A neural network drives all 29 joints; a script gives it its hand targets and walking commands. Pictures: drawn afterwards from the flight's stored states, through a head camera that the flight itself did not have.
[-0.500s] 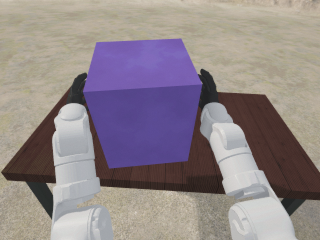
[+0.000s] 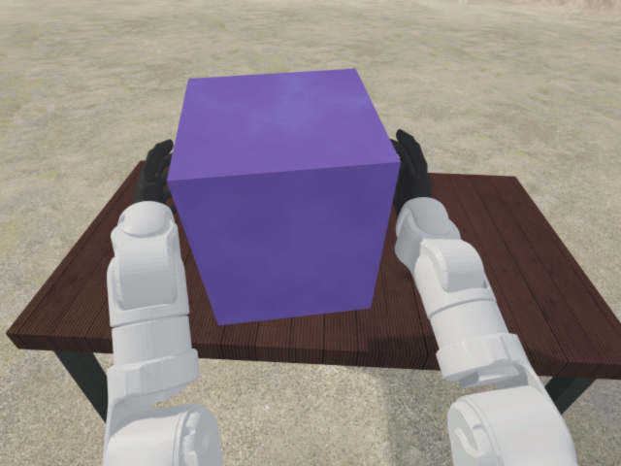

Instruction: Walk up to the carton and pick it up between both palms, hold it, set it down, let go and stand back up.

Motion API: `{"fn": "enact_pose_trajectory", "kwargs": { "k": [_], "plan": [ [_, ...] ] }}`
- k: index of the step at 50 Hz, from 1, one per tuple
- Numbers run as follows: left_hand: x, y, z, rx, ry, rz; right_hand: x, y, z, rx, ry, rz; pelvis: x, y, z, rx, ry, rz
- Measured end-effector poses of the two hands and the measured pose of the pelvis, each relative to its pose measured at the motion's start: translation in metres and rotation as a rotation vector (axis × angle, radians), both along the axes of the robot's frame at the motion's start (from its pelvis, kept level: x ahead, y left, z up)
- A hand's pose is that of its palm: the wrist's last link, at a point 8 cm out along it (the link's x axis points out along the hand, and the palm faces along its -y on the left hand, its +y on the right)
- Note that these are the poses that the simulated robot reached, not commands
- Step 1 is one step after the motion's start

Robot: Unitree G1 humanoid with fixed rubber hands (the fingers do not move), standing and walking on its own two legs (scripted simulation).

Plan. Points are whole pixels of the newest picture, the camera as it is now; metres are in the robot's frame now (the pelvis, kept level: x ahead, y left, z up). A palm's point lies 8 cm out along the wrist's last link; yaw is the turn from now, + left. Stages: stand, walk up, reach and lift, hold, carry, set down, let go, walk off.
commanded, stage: hold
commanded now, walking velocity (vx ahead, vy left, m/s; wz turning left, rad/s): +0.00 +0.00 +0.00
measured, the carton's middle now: (285, 200) +0.41 +0.01 +0.19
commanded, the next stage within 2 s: none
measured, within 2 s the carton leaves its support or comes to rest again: neither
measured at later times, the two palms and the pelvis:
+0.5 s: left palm (145, 209) +0.36 +0.17 +0.22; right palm (403, 197) +0.36 -0.13 +0.22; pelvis +0.00 +0.00 +0.00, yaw +1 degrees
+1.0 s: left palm (152, 209) +0.36 +0.16 +0.22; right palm (409, 196) +0.36 -0.14 +0.22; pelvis +0.00 -0.01 +0.00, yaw +1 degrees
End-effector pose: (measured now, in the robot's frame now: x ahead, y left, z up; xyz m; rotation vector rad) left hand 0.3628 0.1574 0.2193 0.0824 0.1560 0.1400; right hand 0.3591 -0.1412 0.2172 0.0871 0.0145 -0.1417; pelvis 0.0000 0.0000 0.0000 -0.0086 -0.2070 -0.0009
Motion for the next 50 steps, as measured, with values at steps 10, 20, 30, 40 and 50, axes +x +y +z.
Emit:
{"fn": "enact_pose_trajectory", "kwargs": {
  "k": [10,20,30,40,50],
  "plan": [
    [0.001,0.0,-0.001,-0.014,0.016,0.012,0.003,0.0,0.001,-0.023,0.014,0.008,0.001,-0.007,0.0,0.002,-0.006,0.002],
    [0.0,0.008,0.0,-0.015,0.008,0.013,0.003,0.008,0.003,-0.017,0.008,0.011,0.003,-0.007,0.0,0.001,-0.01,0.017],
    [0.0,0.008,-0.002,-0.001,0.004,0.003,0.001,0.008,-0.001,-0.002,0.003,0.001,0.002,-0.001,0.0,-0.002,-0.011,0.014],
    [-0.001,0.003,-0.003,-0.001,0.017,0.008,0.001,0.003,-0.002,-0.014,0.01,0.004,0.0,0.0,0.0,0.002,-0.01,0.002],
    [-0.001,0.002,-0.001,-0.008,0.009,0.013,0.002,0.002,0.001,-0.016,0.001,0.008,-0.001,-0.006,0.0,0.001,-0.005,0.009]
  ]
}}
